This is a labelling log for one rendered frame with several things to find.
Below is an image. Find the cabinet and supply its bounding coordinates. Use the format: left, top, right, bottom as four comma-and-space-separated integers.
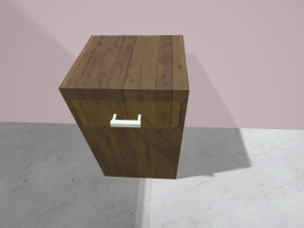
58, 35, 190, 180

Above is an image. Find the handle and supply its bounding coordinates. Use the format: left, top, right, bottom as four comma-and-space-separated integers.
110, 114, 142, 128

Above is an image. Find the drawer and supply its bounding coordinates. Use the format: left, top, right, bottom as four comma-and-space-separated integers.
71, 100, 181, 128

